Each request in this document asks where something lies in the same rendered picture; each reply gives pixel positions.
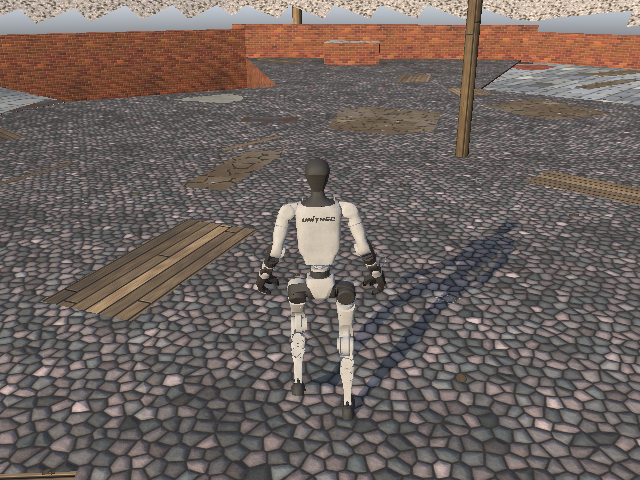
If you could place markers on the left robot forearm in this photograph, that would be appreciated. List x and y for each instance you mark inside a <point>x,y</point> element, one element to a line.
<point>268,265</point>

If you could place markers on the right robot forearm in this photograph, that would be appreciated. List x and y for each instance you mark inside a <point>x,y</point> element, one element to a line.
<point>371,262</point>

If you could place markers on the robot left foot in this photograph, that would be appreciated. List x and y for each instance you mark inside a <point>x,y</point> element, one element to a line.
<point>298,388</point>

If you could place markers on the left robot hand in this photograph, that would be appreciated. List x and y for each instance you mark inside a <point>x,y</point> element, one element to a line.
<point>260,283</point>

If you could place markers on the right robot upper arm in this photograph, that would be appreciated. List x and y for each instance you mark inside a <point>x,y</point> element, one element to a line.
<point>349,210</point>

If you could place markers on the right robot hand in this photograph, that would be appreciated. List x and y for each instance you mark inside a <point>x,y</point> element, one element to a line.
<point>379,280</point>

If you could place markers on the left robot shin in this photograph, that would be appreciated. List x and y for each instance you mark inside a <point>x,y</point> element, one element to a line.
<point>297,350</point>

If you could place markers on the left robot upper arm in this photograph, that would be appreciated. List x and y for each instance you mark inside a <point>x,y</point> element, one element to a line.
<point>286,212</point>

